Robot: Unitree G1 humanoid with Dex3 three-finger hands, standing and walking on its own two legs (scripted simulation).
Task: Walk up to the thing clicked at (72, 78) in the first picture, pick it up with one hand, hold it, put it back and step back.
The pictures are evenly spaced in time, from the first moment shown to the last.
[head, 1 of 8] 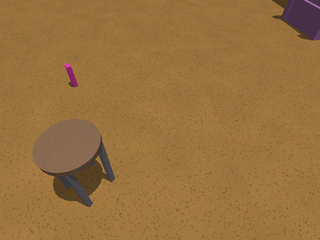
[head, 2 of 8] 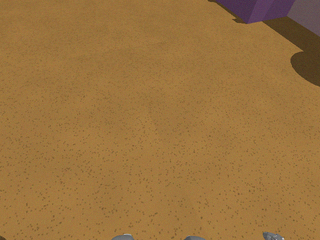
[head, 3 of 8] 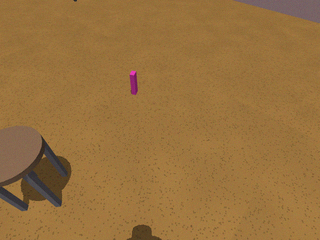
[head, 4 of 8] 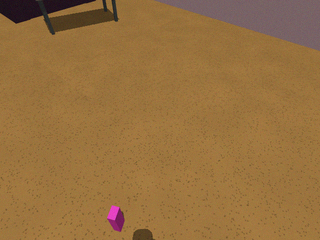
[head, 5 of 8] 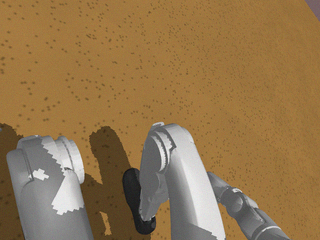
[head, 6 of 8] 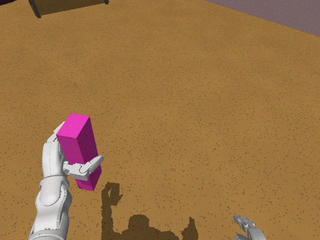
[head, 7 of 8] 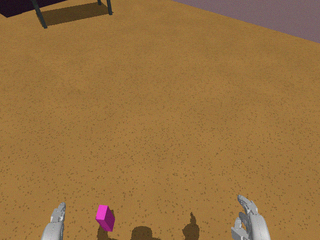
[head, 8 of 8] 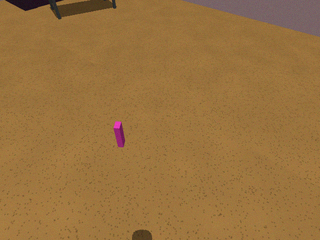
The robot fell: no
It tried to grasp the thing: yes
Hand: left
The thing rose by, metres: 0.67
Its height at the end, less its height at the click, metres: +0.00
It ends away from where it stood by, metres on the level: 0.03
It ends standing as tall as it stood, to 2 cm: yes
